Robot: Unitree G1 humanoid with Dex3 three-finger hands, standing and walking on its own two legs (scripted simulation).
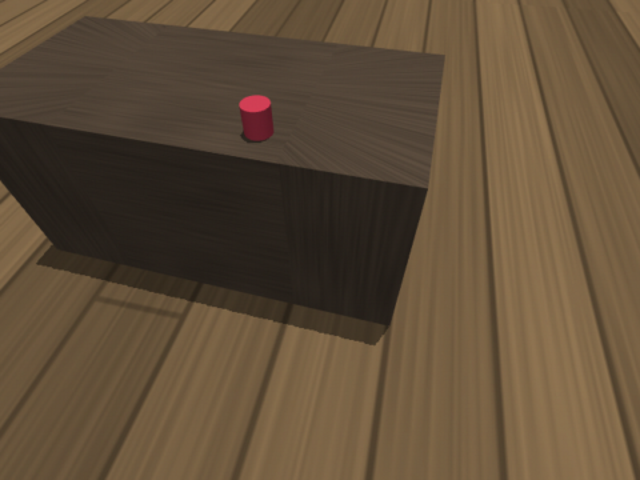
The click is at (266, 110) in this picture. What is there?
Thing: squat round
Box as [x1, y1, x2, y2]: [239, 95, 273, 140]
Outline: 248,96 242,99 239,103 244,134 246,137 253,140 265,139 269,137 273,132 270,101 266,97 260,95
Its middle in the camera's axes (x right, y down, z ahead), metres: -0.15 -0.31 +0.99
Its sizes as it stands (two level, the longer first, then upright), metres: 0.077 0.077 0.082
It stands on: a support 0.65 m high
